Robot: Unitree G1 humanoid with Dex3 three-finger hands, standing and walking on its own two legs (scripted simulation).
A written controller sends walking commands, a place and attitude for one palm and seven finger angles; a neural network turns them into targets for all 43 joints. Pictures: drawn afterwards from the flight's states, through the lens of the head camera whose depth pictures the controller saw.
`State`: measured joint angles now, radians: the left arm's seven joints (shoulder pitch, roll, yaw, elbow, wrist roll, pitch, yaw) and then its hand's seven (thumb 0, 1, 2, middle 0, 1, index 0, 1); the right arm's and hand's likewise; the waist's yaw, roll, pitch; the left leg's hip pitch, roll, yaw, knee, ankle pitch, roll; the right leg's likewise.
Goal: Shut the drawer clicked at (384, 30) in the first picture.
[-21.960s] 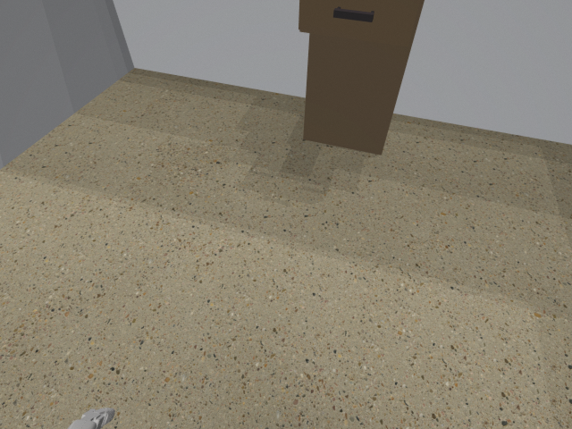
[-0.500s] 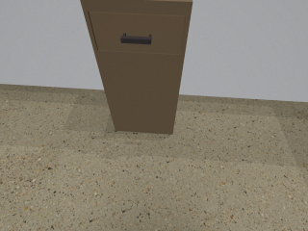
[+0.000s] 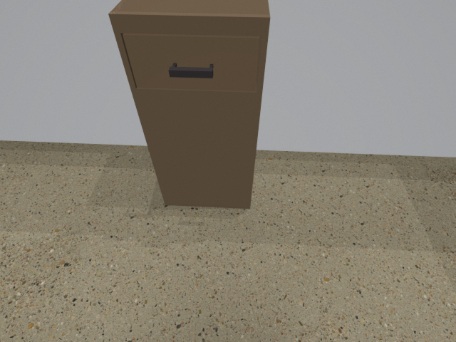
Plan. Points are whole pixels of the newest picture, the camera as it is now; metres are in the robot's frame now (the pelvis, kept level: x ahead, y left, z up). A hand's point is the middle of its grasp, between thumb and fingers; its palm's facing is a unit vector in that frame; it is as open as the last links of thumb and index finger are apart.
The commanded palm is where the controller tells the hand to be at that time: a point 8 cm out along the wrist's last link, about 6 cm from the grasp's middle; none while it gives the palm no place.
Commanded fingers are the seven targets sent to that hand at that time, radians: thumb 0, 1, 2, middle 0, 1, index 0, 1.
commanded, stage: let the arm hang, fingers relaxed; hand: left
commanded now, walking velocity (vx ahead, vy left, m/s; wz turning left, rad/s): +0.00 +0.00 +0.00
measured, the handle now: (192, 69) +0.87 +0.16 +0.04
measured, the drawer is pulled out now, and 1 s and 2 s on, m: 0.00 0.00 0.00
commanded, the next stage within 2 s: look to check the result in 0.04 s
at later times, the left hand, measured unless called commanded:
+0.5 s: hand out of the picture +0.01 +0.17 -0.17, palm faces +0.04 -0.98 -0.20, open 7.4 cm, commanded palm none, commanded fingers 0.00 0.90 0.90 -0.20 -0.30 -0.20 -0.30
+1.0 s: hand out of the picture +0.03 +0.17 -0.17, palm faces +0.03 -0.98 -0.21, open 7.4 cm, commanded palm none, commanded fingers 0.00 0.90 0.90 -0.20 -0.30 -0.20 -0.30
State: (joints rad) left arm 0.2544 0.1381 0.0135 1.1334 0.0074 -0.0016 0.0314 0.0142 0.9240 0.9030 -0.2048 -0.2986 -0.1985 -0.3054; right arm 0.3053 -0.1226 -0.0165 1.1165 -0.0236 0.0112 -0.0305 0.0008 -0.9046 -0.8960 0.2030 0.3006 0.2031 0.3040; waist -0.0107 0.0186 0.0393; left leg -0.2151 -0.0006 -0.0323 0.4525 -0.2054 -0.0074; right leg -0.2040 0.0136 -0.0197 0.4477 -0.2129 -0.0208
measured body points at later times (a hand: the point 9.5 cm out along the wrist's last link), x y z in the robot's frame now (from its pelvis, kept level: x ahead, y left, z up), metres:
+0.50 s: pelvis +0.01 +0.00 +0.00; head +0.02 -0.01 +0.45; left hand +0.00 +0.22 -0.16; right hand -0.01 -0.22 -0.16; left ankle +0.03 +0.13 -0.74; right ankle +0.02 -0.11 -0.74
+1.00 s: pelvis +0.02 -0.01 +0.00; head +0.04 -0.02 +0.45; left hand +0.03 +0.22 -0.15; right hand +0.02 -0.23 -0.16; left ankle +0.03 +0.13 -0.74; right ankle +0.02 -0.11 -0.74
